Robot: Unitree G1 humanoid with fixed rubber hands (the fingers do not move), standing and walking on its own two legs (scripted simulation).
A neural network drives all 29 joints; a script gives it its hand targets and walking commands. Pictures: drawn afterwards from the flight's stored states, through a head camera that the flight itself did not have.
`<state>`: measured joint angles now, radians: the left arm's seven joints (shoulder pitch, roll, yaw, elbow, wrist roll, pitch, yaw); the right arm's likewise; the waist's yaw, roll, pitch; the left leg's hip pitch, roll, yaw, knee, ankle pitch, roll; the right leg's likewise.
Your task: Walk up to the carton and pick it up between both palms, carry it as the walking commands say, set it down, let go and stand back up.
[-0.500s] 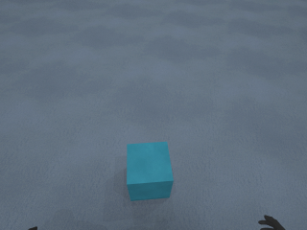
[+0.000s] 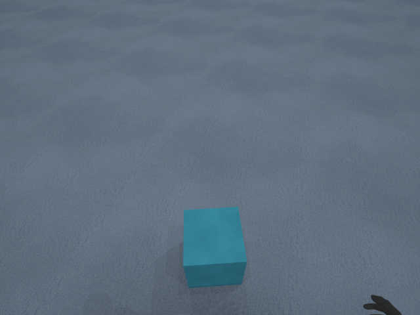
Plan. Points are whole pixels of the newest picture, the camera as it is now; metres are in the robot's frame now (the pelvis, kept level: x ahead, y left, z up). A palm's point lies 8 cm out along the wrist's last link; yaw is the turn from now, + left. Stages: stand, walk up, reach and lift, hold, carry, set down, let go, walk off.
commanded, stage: walk up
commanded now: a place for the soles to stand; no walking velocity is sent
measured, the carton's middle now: (213, 247) +0.54 +0.00 -0.63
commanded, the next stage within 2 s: none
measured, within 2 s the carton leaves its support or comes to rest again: neither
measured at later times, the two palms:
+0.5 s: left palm (41, 307) +0.19 +0.35 -0.10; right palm out of the picture +0.15 -0.29 -0.10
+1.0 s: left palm (53, 295) +0.21 +0.33 -0.08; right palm (365, 292) +0.20 -0.31 -0.09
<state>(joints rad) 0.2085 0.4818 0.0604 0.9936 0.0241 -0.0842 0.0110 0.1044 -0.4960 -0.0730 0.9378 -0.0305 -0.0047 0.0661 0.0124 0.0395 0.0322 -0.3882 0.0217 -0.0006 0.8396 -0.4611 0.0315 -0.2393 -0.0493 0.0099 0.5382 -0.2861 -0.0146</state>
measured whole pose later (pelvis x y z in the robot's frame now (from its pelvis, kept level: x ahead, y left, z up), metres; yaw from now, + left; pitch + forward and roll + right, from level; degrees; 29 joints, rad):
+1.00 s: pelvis +0.09 +0.02 +0.01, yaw +0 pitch -2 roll +0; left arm 0.01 0.40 0.01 1.10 0.01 -0.01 -0.02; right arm 0.04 -0.42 -0.01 1.08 -0.01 -0.03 -0.01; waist 0.00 0.01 0.04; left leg -0.11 0.04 0.04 0.35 -0.21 -0.03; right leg -0.17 -0.01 -0.05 0.37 -0.17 -0.01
